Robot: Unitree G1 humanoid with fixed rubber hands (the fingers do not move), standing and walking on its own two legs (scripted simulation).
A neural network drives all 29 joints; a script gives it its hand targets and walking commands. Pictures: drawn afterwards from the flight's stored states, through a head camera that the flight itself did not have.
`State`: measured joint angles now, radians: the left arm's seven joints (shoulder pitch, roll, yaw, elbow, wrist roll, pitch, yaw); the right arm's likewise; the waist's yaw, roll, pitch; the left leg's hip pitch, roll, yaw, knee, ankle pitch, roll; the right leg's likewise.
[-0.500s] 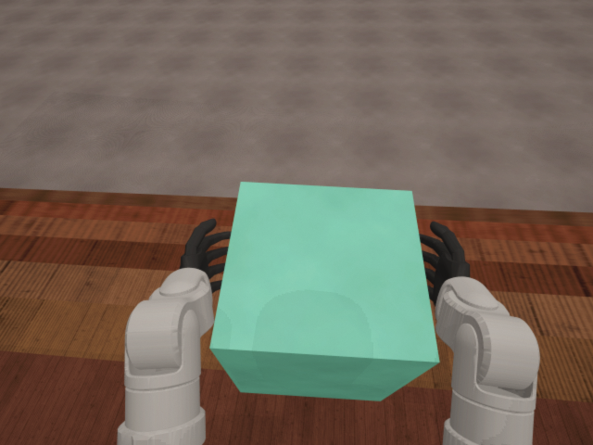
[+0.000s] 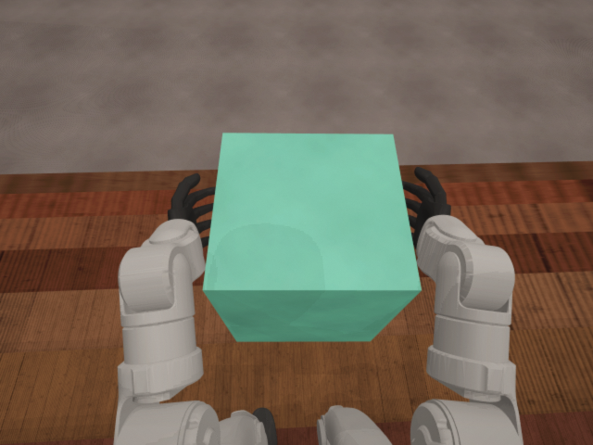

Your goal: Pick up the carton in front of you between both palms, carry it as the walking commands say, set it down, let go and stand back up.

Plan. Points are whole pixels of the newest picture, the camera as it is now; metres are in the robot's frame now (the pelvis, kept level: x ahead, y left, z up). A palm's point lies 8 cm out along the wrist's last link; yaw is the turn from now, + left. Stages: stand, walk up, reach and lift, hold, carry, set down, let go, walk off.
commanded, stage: carry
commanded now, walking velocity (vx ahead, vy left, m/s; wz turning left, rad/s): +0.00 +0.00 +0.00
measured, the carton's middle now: (305, 250) +0.36 -0.03 +0.00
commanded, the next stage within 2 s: none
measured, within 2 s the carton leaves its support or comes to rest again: neither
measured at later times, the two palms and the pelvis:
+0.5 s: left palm (207, 71) +0.59 +0.10 +0.12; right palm (415, 80) +0.57 -0.20 +0.11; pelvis +0.24 -0.03 -0.02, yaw +3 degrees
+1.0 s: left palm (254, 146) +0.82 +0.06 -0.28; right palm (359, 129) +0.86 -0.24 -0.27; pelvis +0.49 -0.11 -0.27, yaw +3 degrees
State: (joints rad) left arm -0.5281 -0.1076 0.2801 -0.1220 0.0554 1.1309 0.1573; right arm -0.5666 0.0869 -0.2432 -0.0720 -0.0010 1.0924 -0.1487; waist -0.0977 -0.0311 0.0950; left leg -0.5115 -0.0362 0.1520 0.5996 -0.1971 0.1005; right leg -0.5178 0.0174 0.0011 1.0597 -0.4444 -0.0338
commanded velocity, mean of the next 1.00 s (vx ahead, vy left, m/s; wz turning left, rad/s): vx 0.00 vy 0.00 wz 0.00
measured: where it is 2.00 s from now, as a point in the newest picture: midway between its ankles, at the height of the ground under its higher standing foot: (316, 254)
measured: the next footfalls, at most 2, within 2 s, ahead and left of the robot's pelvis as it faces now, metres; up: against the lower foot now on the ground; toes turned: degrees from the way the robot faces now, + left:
right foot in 0.08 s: +0.10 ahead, -0.09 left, -0.01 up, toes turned +2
right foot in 0.74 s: +0.57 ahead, -0.12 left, -0.30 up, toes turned +10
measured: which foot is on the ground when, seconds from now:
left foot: down 0.00-0.64, up 0.66-0.76, down 0.78-0.98, up 1.00-1.00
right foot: up 0.00-0.06, down 0.08-0.32, up 0.34-0.72, down 0.74-1.00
